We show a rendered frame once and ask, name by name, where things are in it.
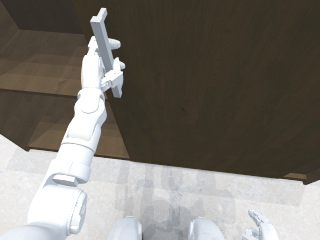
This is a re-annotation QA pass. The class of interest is robot left forearm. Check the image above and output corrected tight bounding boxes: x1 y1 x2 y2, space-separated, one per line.
26 88 107 224

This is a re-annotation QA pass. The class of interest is handle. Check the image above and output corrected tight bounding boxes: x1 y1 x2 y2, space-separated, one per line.
90 8 123 98

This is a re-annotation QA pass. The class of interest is left robot upper arm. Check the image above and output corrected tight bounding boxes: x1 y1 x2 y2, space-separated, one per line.
0 184 88 240

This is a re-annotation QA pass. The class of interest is right robot thigh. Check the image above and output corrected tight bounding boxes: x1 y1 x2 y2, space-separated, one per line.
188 218 226 240

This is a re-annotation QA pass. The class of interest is robot thigh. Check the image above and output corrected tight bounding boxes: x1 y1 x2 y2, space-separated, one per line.
188 218 226 240
107 217 142 240

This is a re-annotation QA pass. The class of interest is robot right hand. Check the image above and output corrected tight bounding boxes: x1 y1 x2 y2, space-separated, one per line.
242 209 279 240

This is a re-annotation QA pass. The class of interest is left robot thigh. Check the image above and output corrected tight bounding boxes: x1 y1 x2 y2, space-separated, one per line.
107 217 142 240

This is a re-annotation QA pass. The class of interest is robot left hand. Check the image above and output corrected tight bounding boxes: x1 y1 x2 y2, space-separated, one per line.
81 36 125 92

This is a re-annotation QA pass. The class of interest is wardrobe door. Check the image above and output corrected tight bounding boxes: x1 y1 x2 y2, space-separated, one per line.
291 157 320 175
71 0 320 179

